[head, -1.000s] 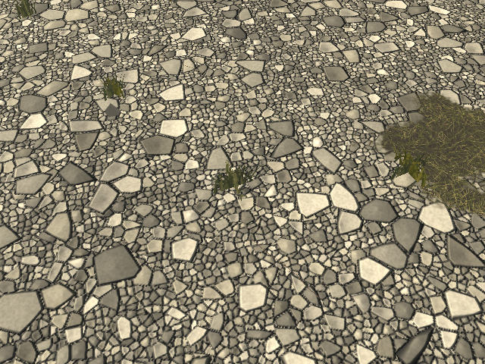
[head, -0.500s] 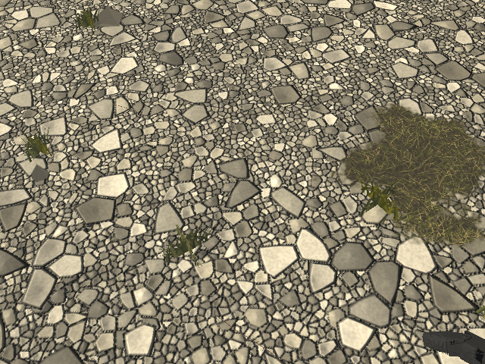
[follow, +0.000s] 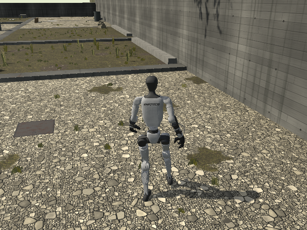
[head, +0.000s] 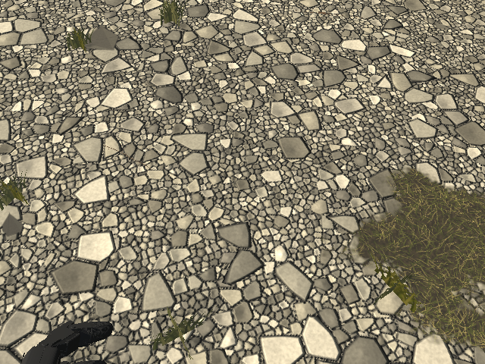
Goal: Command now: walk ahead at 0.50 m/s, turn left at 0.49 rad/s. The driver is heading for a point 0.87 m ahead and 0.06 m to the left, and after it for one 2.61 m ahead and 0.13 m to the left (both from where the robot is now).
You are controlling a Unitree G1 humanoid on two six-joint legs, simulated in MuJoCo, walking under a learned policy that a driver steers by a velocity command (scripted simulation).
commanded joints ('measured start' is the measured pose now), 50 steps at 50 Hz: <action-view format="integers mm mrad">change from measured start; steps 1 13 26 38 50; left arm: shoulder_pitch -128 173 267 257 30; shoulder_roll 72 80 199 146 45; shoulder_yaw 18 36 66 35 9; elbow -98 2 128 136 57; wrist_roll -10 7 -30 -37 -24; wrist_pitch -28 -11 -3 16 47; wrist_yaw -13 0 -5 -4 -37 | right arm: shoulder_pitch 36 -90 -362 -140 -92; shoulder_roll -168 -144 -61 -106 -160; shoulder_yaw -43 -38 0 -25 -53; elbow -47 -148 -258 -162 -50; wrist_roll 6 -4 -3 -36 -34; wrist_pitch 2 12 4 -29 -47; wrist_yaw -13 1 53 33 -3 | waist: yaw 2 120 167 74 32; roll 116 -53 -20 144 58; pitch -24 -24 35 -90 66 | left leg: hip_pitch -30 -597 -494 41 78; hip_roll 223 198 189 378 372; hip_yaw -215 26 140 -57 301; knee -32 872 325 -91 -213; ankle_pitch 231 -100 217 177 332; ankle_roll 113 -88 -64 117 76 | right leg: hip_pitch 105 577 581 -16 -72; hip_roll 65 -223 -217 -108 -74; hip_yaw -38 210 -159 -24 -89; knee -87 -359 -441 589 125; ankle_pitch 44 -150 83 -305 83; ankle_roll -5 -238 -222 -62 -62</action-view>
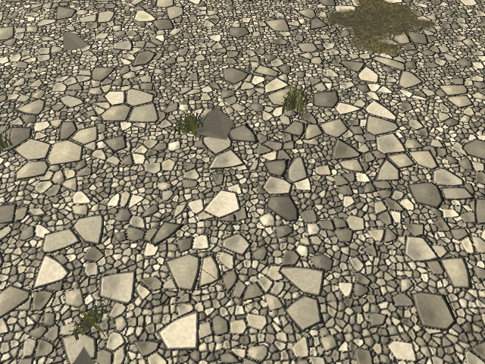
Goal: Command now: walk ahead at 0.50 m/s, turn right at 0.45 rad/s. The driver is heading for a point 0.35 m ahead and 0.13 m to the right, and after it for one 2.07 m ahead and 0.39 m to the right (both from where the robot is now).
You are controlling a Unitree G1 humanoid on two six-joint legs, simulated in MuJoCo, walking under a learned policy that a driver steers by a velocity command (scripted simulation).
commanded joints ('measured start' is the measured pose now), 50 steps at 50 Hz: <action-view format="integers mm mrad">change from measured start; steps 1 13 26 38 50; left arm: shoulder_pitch -117 133 71 92 37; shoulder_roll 28 178 172 112 143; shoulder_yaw -5 60 59 31 40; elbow -102 -131 -146 -134 -102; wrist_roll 2 9 0 10 47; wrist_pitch -13 -30 49 95 61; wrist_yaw -21 -7 63 68 64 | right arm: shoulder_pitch -19 -147 -275 -245 -228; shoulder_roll -165 -152 -112 -111 -124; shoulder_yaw -42 -12 -3 5 -5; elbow -44 -145 -175 -160 -139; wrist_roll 13 46 13 -4 20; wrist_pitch -3 -53 23 56 64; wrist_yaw -11 -2 -2 -2 7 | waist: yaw -15 123 87 88 58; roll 69 30 -64 161 -136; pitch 84 -151 -139 -104 -5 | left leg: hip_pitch -17 -782 -469 -252 -445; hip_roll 309 90 3 244 -2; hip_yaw -50 -292 -268 -481 -232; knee -89 1099 397 105 381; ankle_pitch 364 -191 195 303 -46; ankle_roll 124 -40 -127 158 -35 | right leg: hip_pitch -17 835 481 241 456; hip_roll -4 -159 17 133 -89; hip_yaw -36 457 241 76 170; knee -102 -460 -360 272 -464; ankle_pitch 26 102 253 -550 -347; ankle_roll -25 -352 -190 77 -130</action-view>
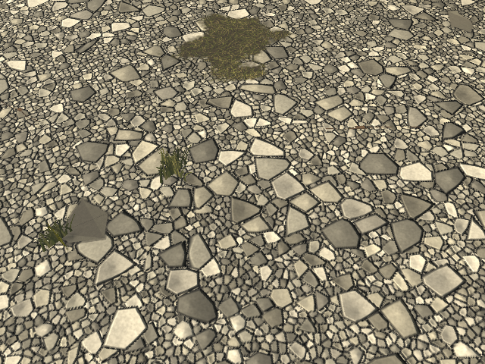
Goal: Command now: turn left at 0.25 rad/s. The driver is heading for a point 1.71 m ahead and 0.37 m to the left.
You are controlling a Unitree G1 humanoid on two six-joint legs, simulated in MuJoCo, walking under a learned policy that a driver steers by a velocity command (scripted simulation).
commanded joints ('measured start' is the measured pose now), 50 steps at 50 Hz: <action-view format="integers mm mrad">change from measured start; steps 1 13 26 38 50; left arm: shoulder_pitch -22 -81 -123 91 192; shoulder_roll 186 131 127 151 237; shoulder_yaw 59 52 52 53 59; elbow -64 -119 -115 -39 27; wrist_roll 4 -18 -34 -20 -55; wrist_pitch -25 -40 -101 -146 -113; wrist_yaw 15 27 -15 -14 -26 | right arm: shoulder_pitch -63 107 18 -14 -110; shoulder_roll -133 -239 -228 -148 -131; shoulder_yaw -47 -84 -87 -62 -50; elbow -88 -131 -174 -191 -228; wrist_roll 4 -24 16 7 31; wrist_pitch -13 -14 14 -42 -86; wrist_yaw -6 14 -39 -5 33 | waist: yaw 23 -25 -7 59 37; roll -211 133 148 -144 -163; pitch -19 -175 -82 51 30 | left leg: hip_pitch -67 356 140 -486 16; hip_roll -13 375 164 33 25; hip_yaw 42 -489 -433 -92 65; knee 116 -177 -299 520 -42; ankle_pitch -105 598 -334 -70 83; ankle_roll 0 364 231 -4 14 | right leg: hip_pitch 1 -405 -189 209 97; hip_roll -217 17 40 -251 -248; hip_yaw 182 70 30 330 148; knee -208 710 115 -393 -310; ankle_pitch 84 -382 -63 -183 272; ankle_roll -153 51 38 -190 -168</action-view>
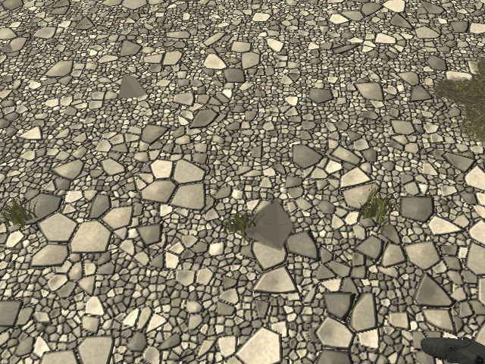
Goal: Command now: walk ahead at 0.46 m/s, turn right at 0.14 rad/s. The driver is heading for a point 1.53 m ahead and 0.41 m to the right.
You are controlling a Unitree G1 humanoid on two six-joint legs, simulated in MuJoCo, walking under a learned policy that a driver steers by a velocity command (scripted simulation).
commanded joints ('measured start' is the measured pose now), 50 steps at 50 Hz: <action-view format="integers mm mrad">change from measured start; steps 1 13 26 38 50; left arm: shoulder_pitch -68 -159 -347 -230 -97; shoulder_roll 202 63 117 165 176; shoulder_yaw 43 21 35 49 49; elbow -62 -134 -275 -245 -145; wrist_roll -6 -1 3 19 10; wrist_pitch -3 27 23 -12 14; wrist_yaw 3 1 -66 -8 9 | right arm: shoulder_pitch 92 143 229 122 -79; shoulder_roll -147 -96 -236 -124 -138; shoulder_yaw -62 -54 -90 -33 -33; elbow -45 76 155 40 -9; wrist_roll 4 -39 -2 -44 -19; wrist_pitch -27 -59 11 -34 -63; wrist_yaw -8 -30 -60 -43 -7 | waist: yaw -166 -108 -102 -140 -68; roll -145 47 62 -41 -148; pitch -2 43 -4 -29 16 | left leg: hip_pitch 338 397 649 -74 71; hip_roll -55 229 242 71 -11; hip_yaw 42 -36 231 -44 -22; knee -105 -449 -138 444 -87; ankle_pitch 2 123 857 -122 87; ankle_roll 50 195 114 -53 15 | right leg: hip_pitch -183 -741 -513 -250 -115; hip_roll -169 -87 71 -104 -134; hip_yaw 135 108 -136 300 335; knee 76 823 357 -65 91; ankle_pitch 460 202 183 450 335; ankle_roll -157 -27 -157 -348 -228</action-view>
